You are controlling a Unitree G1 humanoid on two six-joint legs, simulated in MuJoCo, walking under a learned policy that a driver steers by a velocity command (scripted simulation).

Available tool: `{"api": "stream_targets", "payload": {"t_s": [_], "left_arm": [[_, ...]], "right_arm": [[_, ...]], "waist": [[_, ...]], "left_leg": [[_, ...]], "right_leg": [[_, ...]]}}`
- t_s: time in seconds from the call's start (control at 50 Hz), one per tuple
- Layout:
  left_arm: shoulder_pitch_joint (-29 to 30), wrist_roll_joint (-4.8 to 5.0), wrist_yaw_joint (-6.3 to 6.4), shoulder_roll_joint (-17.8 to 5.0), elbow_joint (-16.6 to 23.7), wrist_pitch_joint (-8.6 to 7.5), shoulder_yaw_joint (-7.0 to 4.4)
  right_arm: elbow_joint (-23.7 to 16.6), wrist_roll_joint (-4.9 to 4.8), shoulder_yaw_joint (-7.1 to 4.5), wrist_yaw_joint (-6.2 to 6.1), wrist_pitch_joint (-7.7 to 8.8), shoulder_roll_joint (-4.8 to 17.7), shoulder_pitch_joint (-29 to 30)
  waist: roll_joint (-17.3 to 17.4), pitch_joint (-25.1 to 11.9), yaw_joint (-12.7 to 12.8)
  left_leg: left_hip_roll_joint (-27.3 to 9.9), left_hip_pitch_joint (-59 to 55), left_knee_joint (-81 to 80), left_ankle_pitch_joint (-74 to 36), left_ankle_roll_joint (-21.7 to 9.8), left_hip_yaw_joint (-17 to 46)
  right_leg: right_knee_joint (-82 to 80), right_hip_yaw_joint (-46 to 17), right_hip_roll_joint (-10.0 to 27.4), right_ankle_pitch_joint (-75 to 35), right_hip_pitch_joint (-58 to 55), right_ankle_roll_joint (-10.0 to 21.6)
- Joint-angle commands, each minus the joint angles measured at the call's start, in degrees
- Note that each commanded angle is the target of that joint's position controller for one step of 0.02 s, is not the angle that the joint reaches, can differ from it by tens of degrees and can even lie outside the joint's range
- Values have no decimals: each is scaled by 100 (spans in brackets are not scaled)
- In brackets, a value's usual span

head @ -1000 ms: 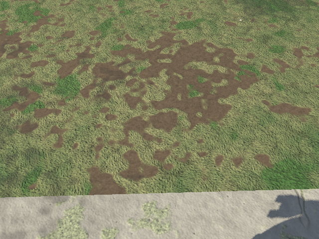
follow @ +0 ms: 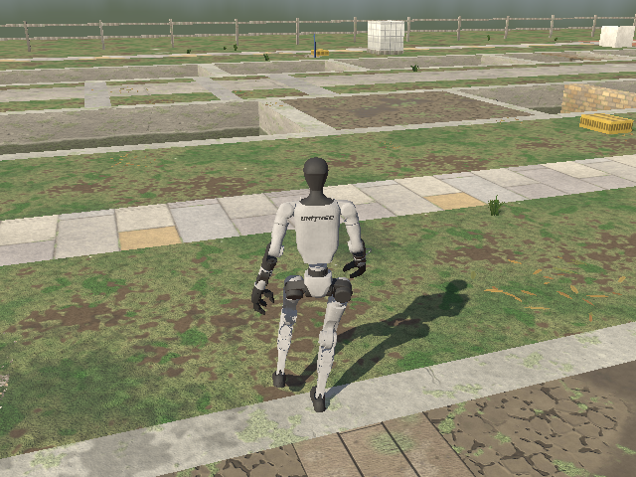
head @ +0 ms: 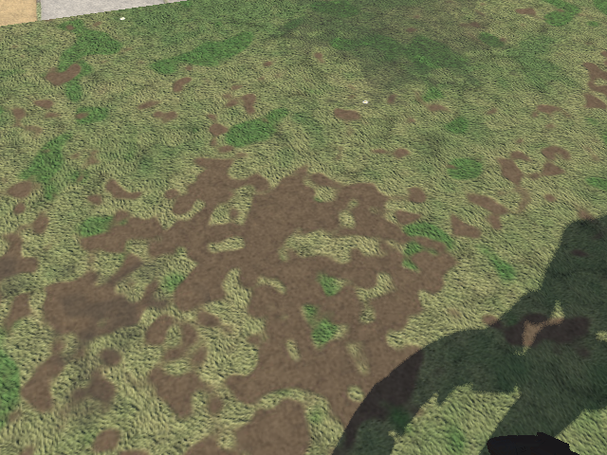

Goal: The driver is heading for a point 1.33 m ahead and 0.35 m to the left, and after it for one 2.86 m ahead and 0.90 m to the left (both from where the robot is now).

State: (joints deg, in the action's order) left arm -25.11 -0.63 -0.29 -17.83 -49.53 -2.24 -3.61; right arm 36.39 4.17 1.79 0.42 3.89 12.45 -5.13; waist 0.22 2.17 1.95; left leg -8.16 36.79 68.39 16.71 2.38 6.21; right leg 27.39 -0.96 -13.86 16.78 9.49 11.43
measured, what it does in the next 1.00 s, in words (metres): walks ahead, turning left: left foot, then right foot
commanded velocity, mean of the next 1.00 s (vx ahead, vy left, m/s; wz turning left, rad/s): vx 0.49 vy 0.00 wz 0.47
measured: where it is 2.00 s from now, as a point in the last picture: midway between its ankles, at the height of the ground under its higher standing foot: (300, 241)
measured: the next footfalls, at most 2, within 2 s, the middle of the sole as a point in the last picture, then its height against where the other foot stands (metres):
left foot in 0.24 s outside the picture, level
right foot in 0.64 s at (293, 328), level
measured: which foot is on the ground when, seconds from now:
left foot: up 0.00-0.22, down 0.24-0.62, up 0.64-0.98, down 1.00-1.00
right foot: down 0.00-0.26, up 0.28-0.62, down 0.64-1.00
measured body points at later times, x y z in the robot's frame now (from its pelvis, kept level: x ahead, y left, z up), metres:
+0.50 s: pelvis +0.45 +0.09 +0.02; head +0.50 +0.10 +0.46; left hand +0.65 +0.36 -0.04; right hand +0.48 -0.19 -0.11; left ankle +0.42 +0.14 -0.72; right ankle +0.63 -0.04 -0.67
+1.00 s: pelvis +0.63 +0.13 +0.01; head +0.65 +0.15 +0.46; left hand +0.56 +0.42 -0.11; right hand +0.94 +0.02 -0.07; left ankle +0.59 +0.24 -0.73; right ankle +0.76 +0.05 -0.72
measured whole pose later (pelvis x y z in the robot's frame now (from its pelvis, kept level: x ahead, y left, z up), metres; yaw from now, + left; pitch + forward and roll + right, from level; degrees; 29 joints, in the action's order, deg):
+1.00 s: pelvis +0.63 +0.13 +0.01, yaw +33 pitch +1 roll -2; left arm -12.9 0.4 0.2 -17.0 -42.6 -0.2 -2.7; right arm 35.5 0.5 -1.5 -0.8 -2.2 16.8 -6.3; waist 1.1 2.0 3.7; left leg -0.8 19.5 33.0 14.1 0.6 3.6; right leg 26.7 -0.6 -1.0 7.4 20.3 -0.4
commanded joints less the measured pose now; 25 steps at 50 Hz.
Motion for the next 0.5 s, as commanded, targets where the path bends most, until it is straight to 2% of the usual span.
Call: {"api": "stream_targets", "payload": {"t_s": [0.02,0.04,0.08,0.12,0.16,0.18,0.2,0.22,0.24,0.26,0.28,0.3,0.32,0.34,0.36,0.38,0.4,0.42,0.44,0.46,0.48,0.5], "left_arm": [[331,40,-6,-633,455,-349,-129],[172,87,-41,-617,408,-390,-131],[-210,152,-89,-624,269,-478,-116],[-342,90,-63,-721,140,-515,-111],[-305,-15,19,-897,70,-511,-121],[-273,-75,87,-1008,48,-480,-138],[-166,-183,154,-1098,46,-414,-158],[72,-313,213,-1135,97,-329,-177],[524,-364,254,-1182,207,-234,-197],[881,-364,248,-910,376,-260,-117],[193,-16,46,-110,666,-408,65],[396,-81,99,-399,771,-511,159],[910,-87,89,-551,870,-563,171],[1126,-141,80,-541,964,-586,210],[1376,-217,75,-457,1111,-513,231],[1341,-305,62,-418,1175,-389,267],[1500,-18,7,-539,1402,-514,185],[1705,-52,27,-506,1516,-525,213],[1803,-75,49,-412,1651,-543,256],[2068,-92,68,-297,1740,-559,310],[2264,-120,80,-182,1786,-563,332],[2425,-93,76,-109,1841,-544,324]], "right_arm": [[-327,-86,-98,95,-74,583,166],[-357,-162,-68,131,-56,509,413],[-386,-296,-54,179,-29,443,830],[-362,-343,-108,180,-10,564,961],[-273,-314,-210,171,15,802,799],[-195,-308,-274,169,16,941,570],[-35,-332,-355,150,0,1115,54],[307,-374,-460,112,-32,1318,-994],[750,-383,-570,59,-73,1447,-2331],[984,-344,-725,-23,-144,1756,-3363],[1041,-213,-829,5,-174,2135,-2819],[735,-255,-840,80,-168,1785,-2070],[690,-308,-788,77,-137,1525,-1809],[800,-322,-717,73,-132,1218,-1747],[861,-362,-665,41,-94,1114,-1749],[928,-399,-614,24,-57,1056,-1761],[541,-577,-535,80,166,812,-1328],[542,-621,-573,81,240,981,-1138],[496,-617,-673,19,245,1306,-995],[471,-627,-739,-55,168,1459,-921],[531,-640,-791,-122,55,1512,-1123],[652,-653,-837,-184,-58,1581,-1493]], "waist": [[325,607,-199],[248,581,0],[151,500,365],[-20,393,459],[-275,91,277],[-508,-143,88],[-693,-443,-237],[-820,-884,-756],[-732,-1273,-1476],[-192,-1556,-1908],[2333,-1700,-736],[973,-1695,-763],[114,-1113,-657],[-562,-569,-417],[-690,-227,-286],[-646,-90,-123],[-309,-199,-47],[-222,-117,45],[-18,46,140],[-51,101,60],[-89,-169,-125],[-46,-453,-306]], "left_leg": [[-85,-325,-1636,-1260,21,-700],[-3,-482,-2249,-1919,-96,-843],[219,-746,-3143,-2944,-384,-1165],[391,-624,-3636,-3125,-626,-1253],[779,-754,-3873,-2591,-825,-1399],[1027,-986,-3843,-2161,-900,-1443],[1269,-1402,-3736,-1687,-979,-1428],[1439,-2200,-3580,-1314,-1075,-1392],[1366,-3340,-3779,-1128,-1205,-1333],[746,-4655,-3358,58,-1506,-401],[-733,-6146,-4463,117,-2675,3543],[-844,-6027,-5064,-405,-2802,4275],[-784,-5239,-5038,-1223,-2653,3420],[-552,-4202,-5068,-2390,-2425,2750],[-298,-3517,-5061,-3404,-2276,2205],[-91,-3029,-5112,-4312,-2137,1810],[165,-2886,-5414,-3928,-2137,1814],[383,-2424,-5494,-4131,-2041,1629],[520,-1892,-5388,-4731,-2050,1440],[776,-1501,-5262,-4833,-1863,1176],[1077,-1336,-5083,-4567,-1490,981],[1227,-1359,-4931,-4115,-1129,1047]], "right_leg": [[-2088,-1520,1372,-1300,1227,579],[-2124,-1220,1279,-1851,1031,368],[-2432,-978,1435,-2738,427,60],[-2462,-707,1652,-3640,-616,-152],[-2011,-323,1848,-5514,-1601,-361],[-1612,-190,1996,-6586,-1936,-468],[-925,-65,2135,-7531,-2156,-554],[211,52,2218,-8135,-2145,-608],[1926,340,2139,-7899,-1602,-673],[4410,441,1697,-5537,-120,-666],[6550,147,415,719,2911,-1221],[6663,-603,772,538,3512,-1024],[6270,-739,1138,164,3450,-1024],[5666,-578,1324,75,3096,-1016],[5279,-539,1451,178,2933,-1119],[4897,-453,1510,236,2693,-1218],[4483,-720,1429,361,2586,-1236],[3712,-591,1487,202,2373,-1283],[2764,-433,1379,153,2079,-1400],[1830,-211,1149,-170,1726,-1503],[1113,-47,857,-924,1177,-1527],[615,48,559,-1658,763,-1534]]}}
Keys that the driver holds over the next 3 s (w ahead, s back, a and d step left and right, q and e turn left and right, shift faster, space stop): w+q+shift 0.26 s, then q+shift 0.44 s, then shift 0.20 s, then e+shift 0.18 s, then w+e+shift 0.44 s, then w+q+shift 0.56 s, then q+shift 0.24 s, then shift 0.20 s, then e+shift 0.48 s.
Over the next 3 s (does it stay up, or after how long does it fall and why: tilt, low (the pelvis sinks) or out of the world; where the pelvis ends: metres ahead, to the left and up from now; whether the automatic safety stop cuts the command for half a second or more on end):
stays up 1.57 0.18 0.01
